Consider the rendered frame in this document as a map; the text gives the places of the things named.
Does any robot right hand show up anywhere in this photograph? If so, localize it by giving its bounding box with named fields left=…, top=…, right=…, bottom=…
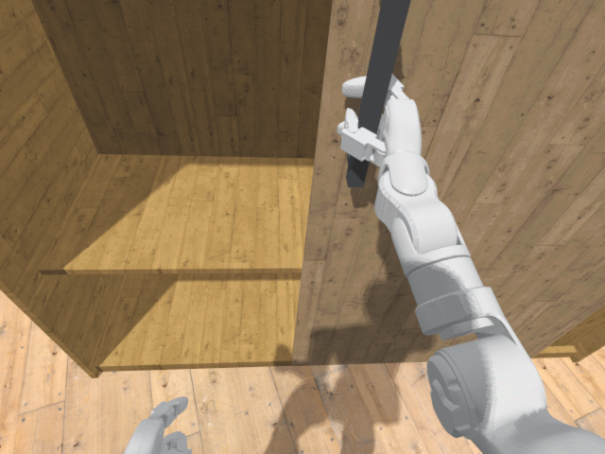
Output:
left=337, top=74, right=422, bottom=167

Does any handle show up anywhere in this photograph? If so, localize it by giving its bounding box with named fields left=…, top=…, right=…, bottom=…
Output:
left=346, top=0, right=411, bottom=187

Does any robot left hand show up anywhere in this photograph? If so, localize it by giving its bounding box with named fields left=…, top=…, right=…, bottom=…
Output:
left=124, top=396, right=192, bottom=454

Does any right robot upper arm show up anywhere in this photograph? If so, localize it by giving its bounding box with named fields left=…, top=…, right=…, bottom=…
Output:
left=427, top=334, right=605, bottom=454

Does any right robot forearm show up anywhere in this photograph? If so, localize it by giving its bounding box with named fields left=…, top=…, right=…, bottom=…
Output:
left=374, top=152, right=547, bottom=408

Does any wardrobe door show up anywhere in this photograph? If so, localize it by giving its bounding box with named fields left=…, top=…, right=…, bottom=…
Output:
left=292, top=0, right=605, bottom=366
left=549, top=306, right=605, bottom=346

